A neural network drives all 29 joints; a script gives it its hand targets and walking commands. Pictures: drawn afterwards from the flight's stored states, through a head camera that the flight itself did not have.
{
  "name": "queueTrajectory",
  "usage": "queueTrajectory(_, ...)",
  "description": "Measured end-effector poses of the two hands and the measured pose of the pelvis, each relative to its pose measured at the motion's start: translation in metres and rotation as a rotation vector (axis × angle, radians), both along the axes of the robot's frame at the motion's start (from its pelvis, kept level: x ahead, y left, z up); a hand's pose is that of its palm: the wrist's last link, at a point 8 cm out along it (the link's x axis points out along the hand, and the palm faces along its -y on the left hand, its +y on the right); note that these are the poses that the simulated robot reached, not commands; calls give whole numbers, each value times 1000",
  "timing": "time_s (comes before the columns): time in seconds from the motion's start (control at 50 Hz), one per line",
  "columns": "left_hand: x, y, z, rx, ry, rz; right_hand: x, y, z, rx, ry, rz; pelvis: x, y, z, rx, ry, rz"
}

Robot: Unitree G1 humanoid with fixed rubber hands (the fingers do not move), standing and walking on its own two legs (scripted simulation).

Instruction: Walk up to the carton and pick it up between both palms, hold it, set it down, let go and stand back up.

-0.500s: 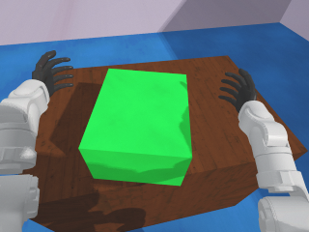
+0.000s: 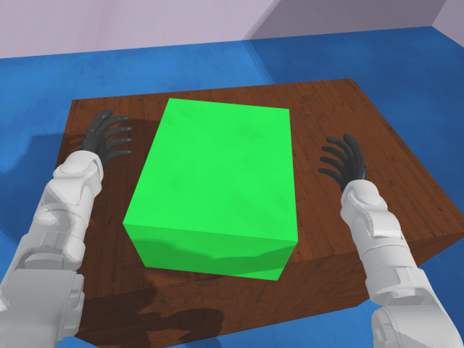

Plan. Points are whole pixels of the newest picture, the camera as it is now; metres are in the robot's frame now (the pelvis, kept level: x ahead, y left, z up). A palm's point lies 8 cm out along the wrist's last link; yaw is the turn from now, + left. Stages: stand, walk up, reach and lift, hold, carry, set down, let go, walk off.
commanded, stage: reach and lift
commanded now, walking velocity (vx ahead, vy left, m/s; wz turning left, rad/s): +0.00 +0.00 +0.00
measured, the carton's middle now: (220, 184) +0.42 -0.02 +0.00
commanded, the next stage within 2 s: none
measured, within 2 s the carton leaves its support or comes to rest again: neither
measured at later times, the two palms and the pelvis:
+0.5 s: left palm (110, 164) +0.43 +0.18 +0.08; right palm (338, 190) +0.34 -0.23 +0.05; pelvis +0.00 +0.00 -0.01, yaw +0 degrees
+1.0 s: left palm (123, 166) +0.42 +0.16 +0.08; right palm (317, 185) +0.36 -0.19 +0.06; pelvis -0.01 +0.00 -0.01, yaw +0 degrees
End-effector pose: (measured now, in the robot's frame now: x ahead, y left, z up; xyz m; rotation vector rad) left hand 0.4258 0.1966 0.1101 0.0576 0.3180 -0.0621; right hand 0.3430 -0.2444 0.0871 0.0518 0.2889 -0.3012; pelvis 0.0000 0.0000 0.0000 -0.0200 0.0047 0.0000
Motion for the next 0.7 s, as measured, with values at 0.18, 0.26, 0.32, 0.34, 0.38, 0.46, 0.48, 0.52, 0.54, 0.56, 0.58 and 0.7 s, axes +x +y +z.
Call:
queueTrajectory(0.18,-4,4,-27,11,-6,15,4,3,-24,-8,-10,-3,0,1,-3,-4,65,4)
queueTrajectory(0.26,0,1,-29,14,-21,7,9,3,-27,-16,-10,-5,1,1,-4,-5,82,9)
queueTrajectory(0.32,2,-2,-31,14,-29,-7,9,4,-29,-15,-12,-12,3,1,-5,-6,85,11)
queueTrajectory(0.34,2,-4,-31,13,-31,-13,8,5,-30,-13,-14,-14,3,1,-5,-6,84,10)
queueTrajectory(0.38,2,-7,-32,10,-36,-22,6,8,-31,-6,-19,-18,3,2,-5,-7,79,7)
queueTrajectory(0.46,2,-12,-32,0,-36,-30,2,11,-33,0,-18,-22,3,2,-5,-7,69,1)
queueTrajectory(0.48,2,-14,-32,-2,-35,-30,1,12,-34,0,-16,-23,3,2,-5,-6,68,-1)
queueTrajectory(0.52,2,-16,-33,-4,-33,-30,1,12,-34,-2,-15,-25,2,2,-5,-6,67,-2)
queueTrajectory(0.54,2,-16,-33,-5,-32,-29,1,13,-34,-3,-14,-25,2,2,-5,-5,67,-3)
queueTrajectory(0.56,2,-17,-33,-5,-32,-29,1,13,-34,-4,-15,-25,1,3,-6,-5,68,-4)
queueTrajectory(0.58,2,-18,-33,-5,-32,-28,1,14,-33,-5,-16,-25,1,3,-6,-5,68,-5)
queueTrajectory(0.7,-1,-25,-35,-3,-34,-32,5,20,-30,-6,-24,-19,-2,3,-7,-4,76,-7)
